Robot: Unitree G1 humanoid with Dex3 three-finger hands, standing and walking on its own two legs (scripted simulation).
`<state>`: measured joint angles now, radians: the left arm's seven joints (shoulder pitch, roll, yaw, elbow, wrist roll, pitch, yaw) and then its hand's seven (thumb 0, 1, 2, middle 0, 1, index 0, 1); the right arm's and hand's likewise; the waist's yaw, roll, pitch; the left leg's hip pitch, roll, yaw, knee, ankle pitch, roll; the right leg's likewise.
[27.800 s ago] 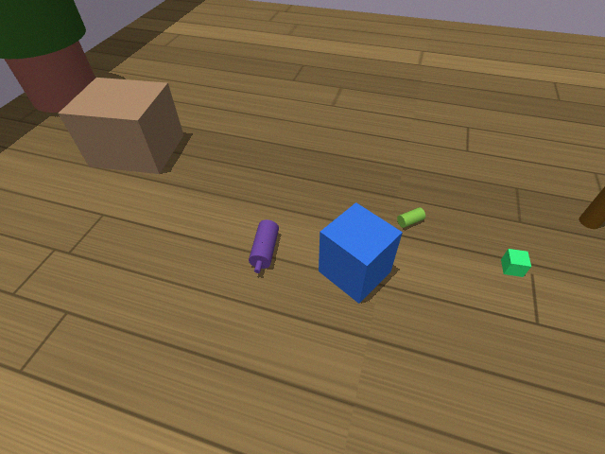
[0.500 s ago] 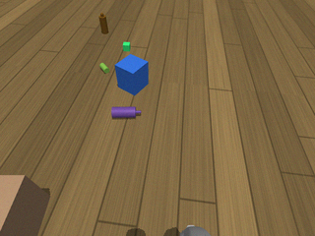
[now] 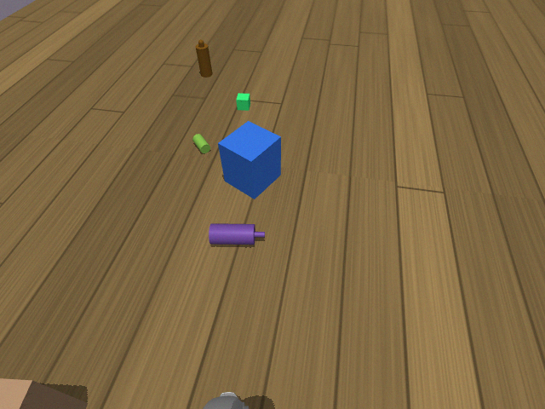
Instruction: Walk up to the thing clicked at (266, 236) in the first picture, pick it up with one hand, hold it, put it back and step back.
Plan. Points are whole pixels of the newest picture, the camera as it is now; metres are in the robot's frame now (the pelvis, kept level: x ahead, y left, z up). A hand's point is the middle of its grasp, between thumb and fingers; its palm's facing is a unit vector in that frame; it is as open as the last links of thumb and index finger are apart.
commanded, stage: walk up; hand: left
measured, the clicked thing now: (237, 234) +0.89 +0.21 -0.72
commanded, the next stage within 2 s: none
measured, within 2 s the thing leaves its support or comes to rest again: neither
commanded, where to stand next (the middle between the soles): +0.51 +0.00 m, yaw +0 degrees
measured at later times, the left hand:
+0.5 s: hand (142, 312) +0.31 +0.27 -0.13, palm faces -0.10 -0.91 -0.40, open 7.4 cm
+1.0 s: hand (149, 270) +0.41 +0.29 -0.16, palm faces -0.05 -0.93 -0.36, open 7.4 cm
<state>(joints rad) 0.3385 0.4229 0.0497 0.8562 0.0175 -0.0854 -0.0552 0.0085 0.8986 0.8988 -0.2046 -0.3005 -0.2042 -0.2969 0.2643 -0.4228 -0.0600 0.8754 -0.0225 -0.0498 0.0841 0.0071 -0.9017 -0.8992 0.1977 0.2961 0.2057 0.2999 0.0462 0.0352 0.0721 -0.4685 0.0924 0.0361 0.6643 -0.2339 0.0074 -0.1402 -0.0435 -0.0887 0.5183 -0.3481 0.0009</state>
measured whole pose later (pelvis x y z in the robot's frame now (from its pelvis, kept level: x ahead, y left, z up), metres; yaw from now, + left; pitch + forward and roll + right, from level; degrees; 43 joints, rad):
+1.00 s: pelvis +0.37 +0.02 -0.01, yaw +0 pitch -3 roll +0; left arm 0.32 0.44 0.05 0.90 0.02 -0.02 -0.04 0.01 0.90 0.90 -0.20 -0.30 -0.20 -0.30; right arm 0.31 -0.41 -0.06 0.85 -0.02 -0.09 0.04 0.01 -0.90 -0.90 0.20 0.30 0.21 0.30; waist 0.00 -0.05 0.08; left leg -0.33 0.04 0.08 0.63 -0.26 0.03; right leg -0.36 -0.03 0.01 1.03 -0.46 -0.05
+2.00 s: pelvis +0.46 -0.01 +0.01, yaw +2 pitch -2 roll +0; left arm 0.06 0.36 0.01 1.17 0.00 -0.01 -0.02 0.01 0.90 0.90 -0.20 -0.30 -0.20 -0.30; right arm 0.07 -0.37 0.01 1.14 0.00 -0.01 0.01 0.01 -0.90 -0.90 0.20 0.30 0.21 0.30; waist 0.02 0.00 0.07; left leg -0.11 0.01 -0.01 0.39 -0.24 -0.01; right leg -0.22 -0.06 -0.07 0.37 -0.10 0.02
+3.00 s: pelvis +0.40 +0.03 -0.02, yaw +5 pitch -2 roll +1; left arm -0.03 0.42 0.07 0.95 0.03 0.08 0.01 0.01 0.90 0.90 -0.20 -0.30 -0.20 -0.30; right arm 0.17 -0.39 -0.07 1.02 -0.04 0.03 0.01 0.00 -0.90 -0.90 0.20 0.30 0.21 0.30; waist -0.03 -0.07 0.18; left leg -0.29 -0.02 0.00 0.73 -0.41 0.02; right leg -0.52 -0.05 0.08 0.88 -0.44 -0.01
